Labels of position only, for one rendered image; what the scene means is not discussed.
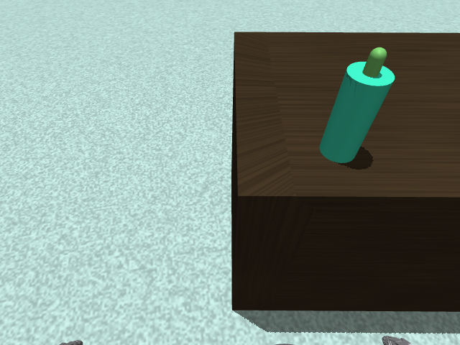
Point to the bottle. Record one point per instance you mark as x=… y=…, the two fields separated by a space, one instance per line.
x=362 y=92

